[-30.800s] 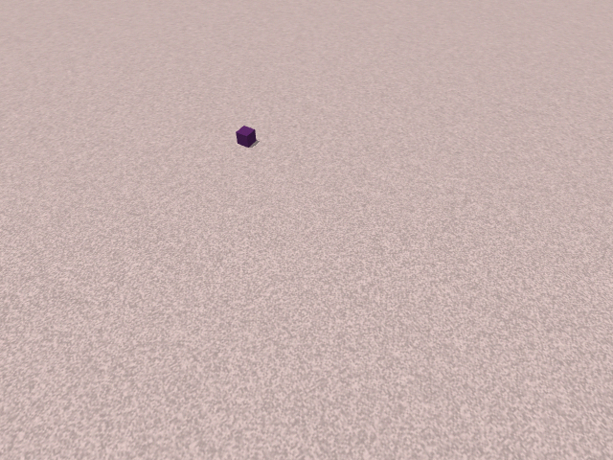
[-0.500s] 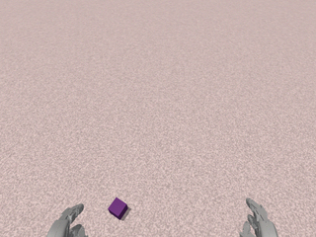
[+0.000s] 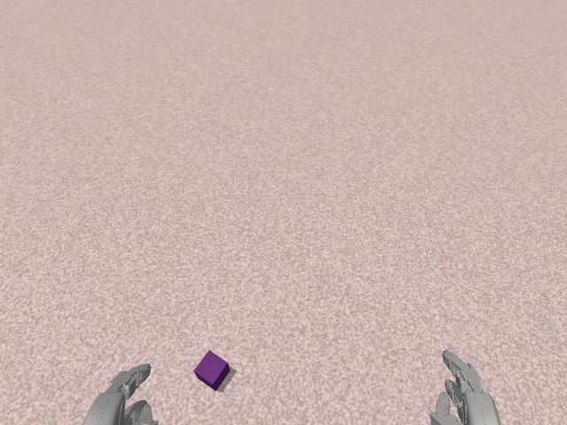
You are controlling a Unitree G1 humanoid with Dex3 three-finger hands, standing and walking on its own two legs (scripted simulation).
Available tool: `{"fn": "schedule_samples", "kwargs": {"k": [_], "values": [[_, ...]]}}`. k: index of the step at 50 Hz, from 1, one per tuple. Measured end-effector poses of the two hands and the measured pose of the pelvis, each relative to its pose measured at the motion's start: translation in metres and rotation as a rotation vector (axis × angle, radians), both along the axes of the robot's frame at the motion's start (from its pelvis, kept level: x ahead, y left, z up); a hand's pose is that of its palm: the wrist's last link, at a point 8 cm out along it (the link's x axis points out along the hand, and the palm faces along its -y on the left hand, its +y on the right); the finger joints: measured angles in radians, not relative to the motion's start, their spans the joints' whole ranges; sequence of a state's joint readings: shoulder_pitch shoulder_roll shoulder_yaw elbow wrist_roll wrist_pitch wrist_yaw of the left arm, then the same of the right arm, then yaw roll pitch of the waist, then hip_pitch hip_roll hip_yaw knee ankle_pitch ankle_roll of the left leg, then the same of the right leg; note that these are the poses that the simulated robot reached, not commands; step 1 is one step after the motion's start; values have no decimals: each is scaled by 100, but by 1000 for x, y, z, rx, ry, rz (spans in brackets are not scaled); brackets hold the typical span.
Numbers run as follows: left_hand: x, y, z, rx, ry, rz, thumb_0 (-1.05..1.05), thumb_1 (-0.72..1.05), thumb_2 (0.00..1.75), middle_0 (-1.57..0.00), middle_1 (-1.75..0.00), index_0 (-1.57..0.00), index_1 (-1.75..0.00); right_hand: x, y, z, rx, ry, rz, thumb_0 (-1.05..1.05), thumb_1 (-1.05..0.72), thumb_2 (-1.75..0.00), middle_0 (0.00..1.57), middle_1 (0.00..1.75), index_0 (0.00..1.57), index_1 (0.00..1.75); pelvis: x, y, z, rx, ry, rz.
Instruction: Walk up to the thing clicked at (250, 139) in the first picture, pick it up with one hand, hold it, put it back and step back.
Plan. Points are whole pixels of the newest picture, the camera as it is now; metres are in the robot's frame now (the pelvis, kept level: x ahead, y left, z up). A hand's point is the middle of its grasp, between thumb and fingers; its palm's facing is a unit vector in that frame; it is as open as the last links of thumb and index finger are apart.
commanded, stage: home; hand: left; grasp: from above
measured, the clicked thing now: (212, 370) +0.43 +0.22 -0.68
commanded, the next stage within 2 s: stand in 0.68 s
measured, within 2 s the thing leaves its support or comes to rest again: neither
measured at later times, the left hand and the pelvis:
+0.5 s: hand (156, 419) +0.17 +0.18 -0.05, palm faces +0.04 -0.98 -0.20, open 7.4 cm; pelvis +0.01 +0.00 +0.00, yaw +0 degrees
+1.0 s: hand out of the picture +0.14 +0.23 -0.10, palm faces +0.03 -0.94 -0.33, open 7.4 cm; pelvis +0.00 +0.00 +0.03, yaw +0 degrees
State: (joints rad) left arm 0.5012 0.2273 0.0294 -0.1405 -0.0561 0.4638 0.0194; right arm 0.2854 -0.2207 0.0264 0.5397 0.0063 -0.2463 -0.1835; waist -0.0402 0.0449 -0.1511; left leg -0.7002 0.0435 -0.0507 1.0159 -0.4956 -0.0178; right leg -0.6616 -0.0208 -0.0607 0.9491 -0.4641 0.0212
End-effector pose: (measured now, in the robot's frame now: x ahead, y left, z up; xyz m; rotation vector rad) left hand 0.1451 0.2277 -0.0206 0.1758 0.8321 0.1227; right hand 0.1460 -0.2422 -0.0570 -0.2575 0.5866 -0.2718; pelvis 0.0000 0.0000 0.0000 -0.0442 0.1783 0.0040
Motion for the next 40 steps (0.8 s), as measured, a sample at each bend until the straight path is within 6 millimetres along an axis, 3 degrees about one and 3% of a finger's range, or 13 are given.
{"fn": "schedule_samples", "kwargs": {"k": [19, 40], "values": [[12, -1, 0, 1, 0, -2, 1, 90, 90, -20, -30, -20, -30, 10, -3, -1, -1, 14, -5, 1, -90, -90, 20, 30, 21, 30, 11, -1, 0, 0, 8, -1], [12, 3, -3, 22, -17, -16, 1, 90, 90, -20, -30, -20, -30, 10, 2, -3, -11, 43, 24, 1, -90, -90, 20, 30, 21, 30, 8, 2, 1, 0, -13, 3]]}}
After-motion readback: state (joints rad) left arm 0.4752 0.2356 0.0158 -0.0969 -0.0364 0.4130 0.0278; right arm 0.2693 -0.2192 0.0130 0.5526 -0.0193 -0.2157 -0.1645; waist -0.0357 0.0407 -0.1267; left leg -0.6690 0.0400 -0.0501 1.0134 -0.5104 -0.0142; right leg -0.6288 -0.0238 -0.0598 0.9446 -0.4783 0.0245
